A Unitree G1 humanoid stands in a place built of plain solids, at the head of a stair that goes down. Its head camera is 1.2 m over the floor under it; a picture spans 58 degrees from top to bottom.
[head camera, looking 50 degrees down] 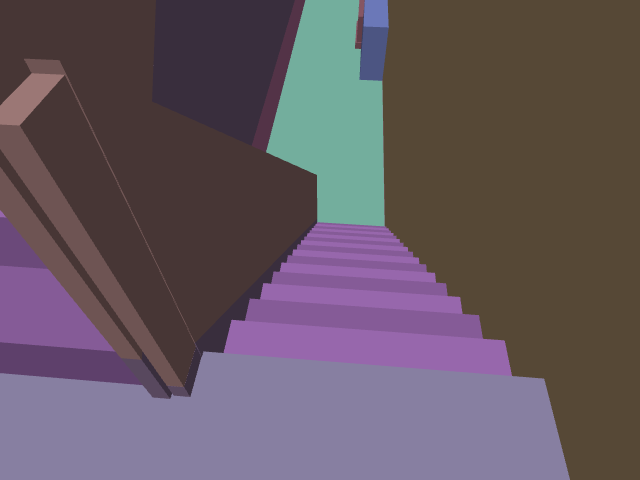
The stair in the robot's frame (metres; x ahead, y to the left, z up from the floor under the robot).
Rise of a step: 0.21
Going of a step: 0.23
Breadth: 1.00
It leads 5 degrees to the right of straight ahead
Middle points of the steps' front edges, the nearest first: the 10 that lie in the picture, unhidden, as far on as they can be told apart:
0.53 -0.15 0.00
0.76 -0.17 -0.21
0.99 -0.19 -0.42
1.21 -0.20 -0.63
1.44 -0.22 -0.85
1.66 -0.24 -1.06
1.89 -0.26 -1.27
2.12 -0.28 -1.48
2.34 -0.30 -1.70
2.57 -0.32 -1.91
